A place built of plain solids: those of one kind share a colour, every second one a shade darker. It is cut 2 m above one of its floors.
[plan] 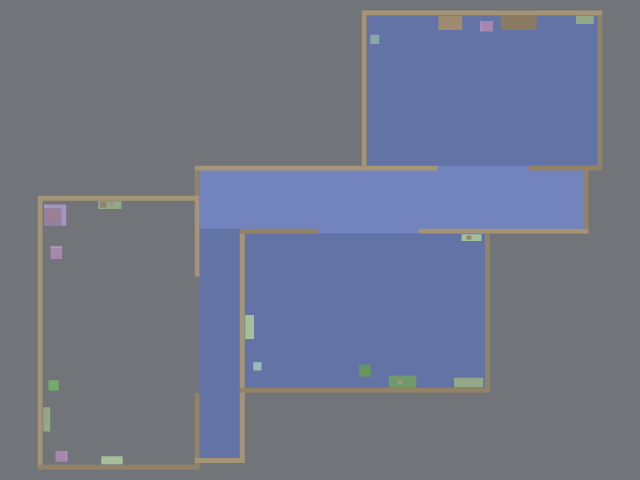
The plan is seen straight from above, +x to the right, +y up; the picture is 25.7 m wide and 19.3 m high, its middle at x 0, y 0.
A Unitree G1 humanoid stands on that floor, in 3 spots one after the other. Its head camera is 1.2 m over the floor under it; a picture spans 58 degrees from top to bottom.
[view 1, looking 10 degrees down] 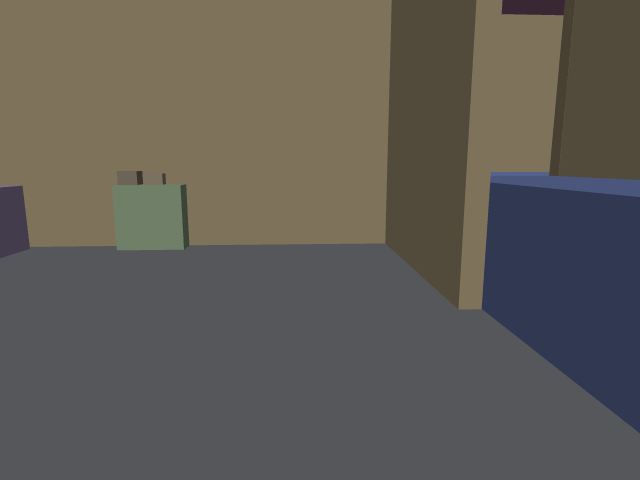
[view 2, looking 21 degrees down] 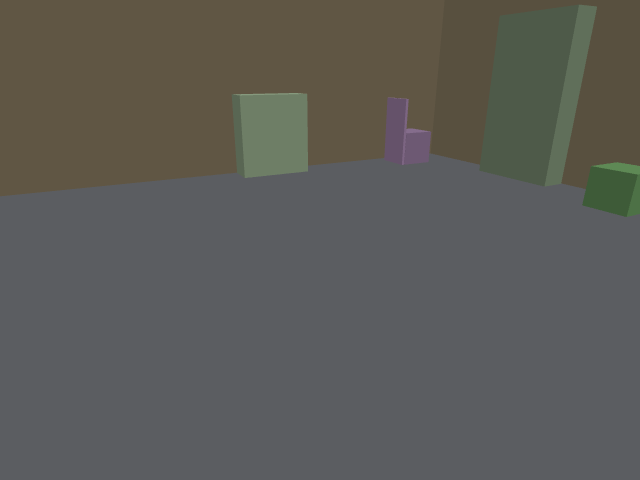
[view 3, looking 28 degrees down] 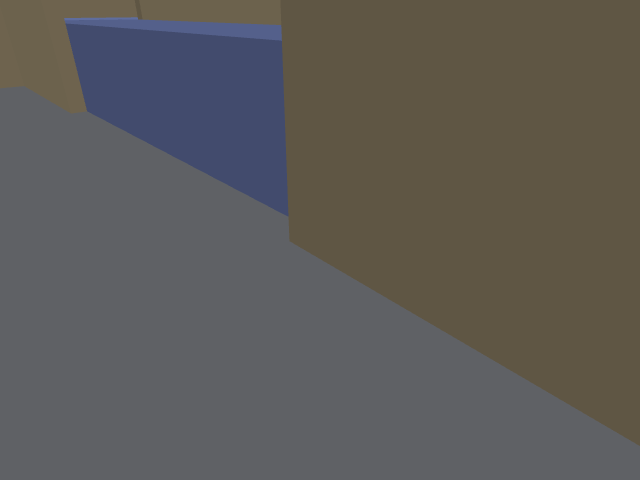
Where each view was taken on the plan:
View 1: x -6.37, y -4.86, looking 87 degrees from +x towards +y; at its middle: wall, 6.55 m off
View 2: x -6.37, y -3.59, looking -117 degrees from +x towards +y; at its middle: ground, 3.35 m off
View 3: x -6.37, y -7.97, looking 49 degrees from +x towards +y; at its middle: wall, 2.31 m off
